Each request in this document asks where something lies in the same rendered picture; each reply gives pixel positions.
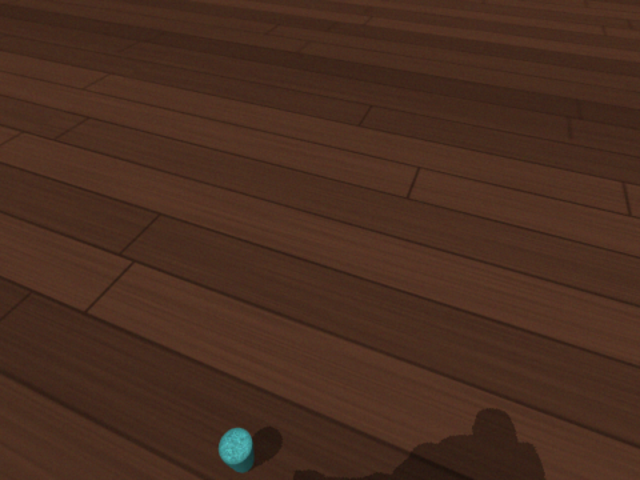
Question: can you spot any cup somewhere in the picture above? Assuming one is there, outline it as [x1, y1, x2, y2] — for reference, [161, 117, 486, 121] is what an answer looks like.
[219, 428, 254, 473]

